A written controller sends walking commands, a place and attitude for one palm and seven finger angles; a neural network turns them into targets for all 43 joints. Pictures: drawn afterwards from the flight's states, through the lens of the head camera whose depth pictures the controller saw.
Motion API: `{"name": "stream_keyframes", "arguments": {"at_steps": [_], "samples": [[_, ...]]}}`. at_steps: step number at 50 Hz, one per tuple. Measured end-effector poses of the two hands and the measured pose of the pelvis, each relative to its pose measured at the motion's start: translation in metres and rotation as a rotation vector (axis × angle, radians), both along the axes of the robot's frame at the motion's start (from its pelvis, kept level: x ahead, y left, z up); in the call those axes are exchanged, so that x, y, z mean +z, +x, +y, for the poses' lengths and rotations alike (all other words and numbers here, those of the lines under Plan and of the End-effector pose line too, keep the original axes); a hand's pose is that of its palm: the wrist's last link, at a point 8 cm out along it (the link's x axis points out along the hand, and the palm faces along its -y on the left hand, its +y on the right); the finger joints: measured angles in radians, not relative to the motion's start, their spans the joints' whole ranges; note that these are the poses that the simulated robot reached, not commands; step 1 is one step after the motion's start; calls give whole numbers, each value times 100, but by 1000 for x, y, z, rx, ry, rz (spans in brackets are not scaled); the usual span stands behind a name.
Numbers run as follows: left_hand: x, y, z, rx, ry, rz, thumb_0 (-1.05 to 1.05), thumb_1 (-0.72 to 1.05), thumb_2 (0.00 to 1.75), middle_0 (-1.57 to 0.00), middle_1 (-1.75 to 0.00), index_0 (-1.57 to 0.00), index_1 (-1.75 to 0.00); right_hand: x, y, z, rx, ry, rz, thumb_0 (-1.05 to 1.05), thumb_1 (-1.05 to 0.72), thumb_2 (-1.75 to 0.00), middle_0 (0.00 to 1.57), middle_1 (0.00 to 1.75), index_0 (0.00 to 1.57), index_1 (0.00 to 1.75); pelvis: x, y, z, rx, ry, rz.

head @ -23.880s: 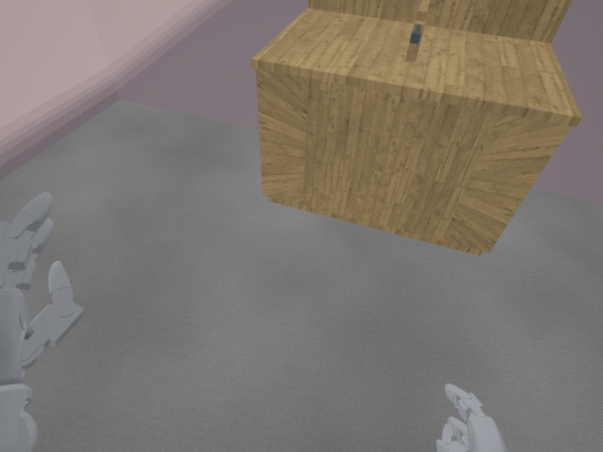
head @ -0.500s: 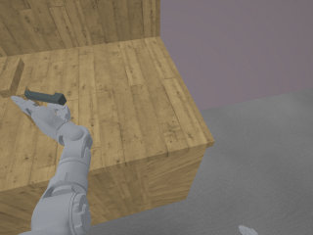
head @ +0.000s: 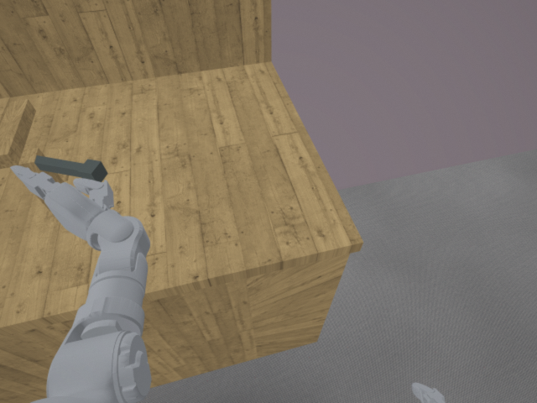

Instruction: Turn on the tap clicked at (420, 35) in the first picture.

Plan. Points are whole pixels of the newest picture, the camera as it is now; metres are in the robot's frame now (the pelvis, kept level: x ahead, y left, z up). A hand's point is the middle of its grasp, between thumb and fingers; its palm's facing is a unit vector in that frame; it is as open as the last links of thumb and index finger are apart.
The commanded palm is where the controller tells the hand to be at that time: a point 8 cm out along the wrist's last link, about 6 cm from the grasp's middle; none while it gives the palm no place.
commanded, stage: push the lever round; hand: left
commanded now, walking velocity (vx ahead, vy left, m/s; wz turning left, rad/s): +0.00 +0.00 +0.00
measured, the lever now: (93, 172) +0.45 +0.29 +0.10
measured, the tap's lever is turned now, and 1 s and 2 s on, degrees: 63 63 63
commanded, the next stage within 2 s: none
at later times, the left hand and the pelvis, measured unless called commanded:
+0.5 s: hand (106, 186) +0.42 +0.26 +0.10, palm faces +0.86 -0.52 -0.04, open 8.6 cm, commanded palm +0.42 +0.28 +0.09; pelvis +0.00 +0.00 +0.00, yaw +0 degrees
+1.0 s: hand (106, 187) +0.42 +0.26 +0.09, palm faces +0.86 -0.52 -0.04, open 8.6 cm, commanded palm +0.42 +0.28 +0.09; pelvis -0.01 +0.00 +0.00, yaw +0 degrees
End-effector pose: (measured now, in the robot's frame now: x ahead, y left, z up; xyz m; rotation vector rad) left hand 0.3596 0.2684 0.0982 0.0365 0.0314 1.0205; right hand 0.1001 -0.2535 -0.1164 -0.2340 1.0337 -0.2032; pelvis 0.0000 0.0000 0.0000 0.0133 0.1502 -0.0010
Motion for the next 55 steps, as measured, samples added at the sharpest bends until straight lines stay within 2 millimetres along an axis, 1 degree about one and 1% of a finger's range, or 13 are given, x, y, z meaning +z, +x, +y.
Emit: {"name": "stream_keyframes", "arguments": {"at_steps": [16,29,37,47,55], "samples": [[-1,0,0,1,5,-3,2,90,90,-15,-15,0,0,-5,-14,-3,-18,0,34,1,-91,-90,20,30,21,30,-1,-2,-2,-1,-3,9],[0,1,0,6,-1,1,2,90,90,-15,-15,0,0,-5,-13,-2,-3,4,15,1,-91,-90,20,30,21,30,-3,-5,-2,1,1,11],[-1,1,0,2,1,-3,2,90,90,-15,-15,0,0,-5,-16,-1,0,4,17,0,-91,-90,20,30,21,30,-4,-7,-1,0,-3,14],[-2,1,0,6,6,-3,2,90,90,-15,-15,0,0,-6,-20,1,-6,4,32,1,-91,-90,20,30,21,30,-3,-6,1,-1,-6,14],[-2,1,0,8,5,-3,2,90,90,-15,-15,0,0,-6,-17,2,-5,5,33,1,-91,-90,20,30,21,30,-3,-4,1,-1,-4,13]]}}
